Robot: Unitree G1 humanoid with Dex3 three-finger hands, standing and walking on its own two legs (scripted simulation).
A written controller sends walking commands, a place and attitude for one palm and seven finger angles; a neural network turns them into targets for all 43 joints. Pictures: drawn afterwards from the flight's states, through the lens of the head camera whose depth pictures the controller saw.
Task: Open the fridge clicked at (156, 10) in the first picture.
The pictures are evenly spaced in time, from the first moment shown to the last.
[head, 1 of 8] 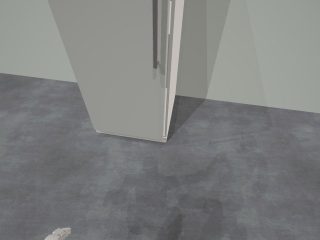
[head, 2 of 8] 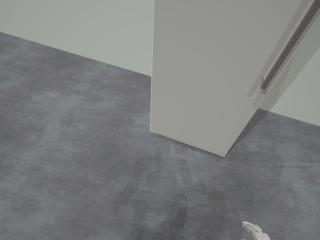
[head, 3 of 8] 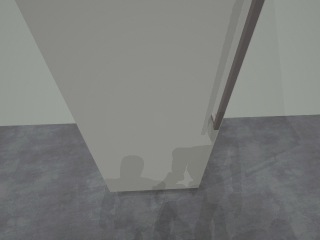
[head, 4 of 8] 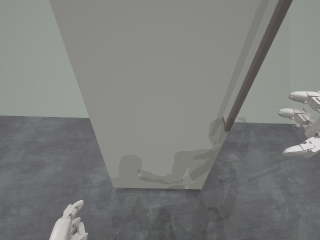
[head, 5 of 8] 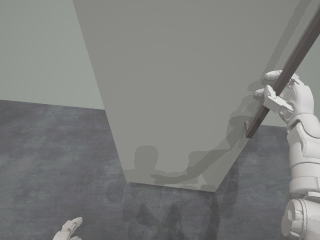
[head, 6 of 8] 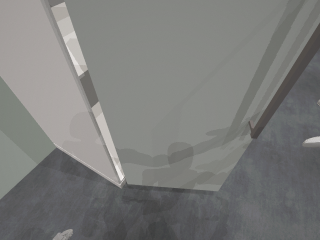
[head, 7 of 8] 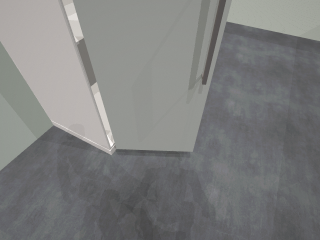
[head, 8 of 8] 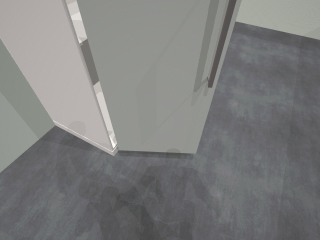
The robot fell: no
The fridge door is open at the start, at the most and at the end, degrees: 0 72 64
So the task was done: yes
